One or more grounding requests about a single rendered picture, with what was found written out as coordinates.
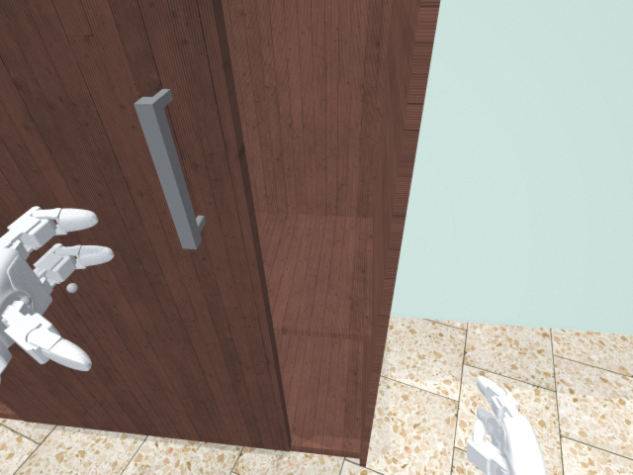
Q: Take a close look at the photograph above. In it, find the handle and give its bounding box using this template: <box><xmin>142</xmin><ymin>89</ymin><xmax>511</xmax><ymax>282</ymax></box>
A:
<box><xmin>134</xmin><ymin>89</ymin><xmax>206</xmax><ymax>249</ymax></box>

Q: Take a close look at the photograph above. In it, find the robot left hand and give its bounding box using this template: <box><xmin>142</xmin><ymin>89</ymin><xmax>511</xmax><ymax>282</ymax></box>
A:
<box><xmin>0</xmin><ymin>206</ymin><xmax>115</xmax><ymax>371</ymax></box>

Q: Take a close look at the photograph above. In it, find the robot right hand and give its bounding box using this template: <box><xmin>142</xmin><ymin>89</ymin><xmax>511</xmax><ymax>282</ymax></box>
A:
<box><xmin>467</xmin><ymin>376</ymin><xmax>547</xmax><ymax>475</ymax></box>

